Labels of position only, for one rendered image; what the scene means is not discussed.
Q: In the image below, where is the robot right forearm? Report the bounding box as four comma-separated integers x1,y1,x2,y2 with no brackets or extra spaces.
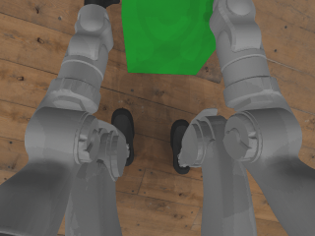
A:
209,0,302,135

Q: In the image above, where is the left robot foot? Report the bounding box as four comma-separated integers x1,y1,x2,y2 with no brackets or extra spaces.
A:
111,108,135,166

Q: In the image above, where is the robot left upper arm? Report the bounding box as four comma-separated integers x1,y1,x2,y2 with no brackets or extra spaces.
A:
0,106,100,236

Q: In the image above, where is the robot right upper arm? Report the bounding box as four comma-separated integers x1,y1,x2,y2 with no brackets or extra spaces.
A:
222,107,315,236

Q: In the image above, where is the left robot thigh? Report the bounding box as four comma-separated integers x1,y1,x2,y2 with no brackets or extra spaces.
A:
65,128,125,236

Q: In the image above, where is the carton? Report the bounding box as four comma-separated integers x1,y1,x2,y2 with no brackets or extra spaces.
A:
121,0,216,76

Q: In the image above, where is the robot left forearm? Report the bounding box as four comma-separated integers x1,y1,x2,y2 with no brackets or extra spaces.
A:
25,4,114,151

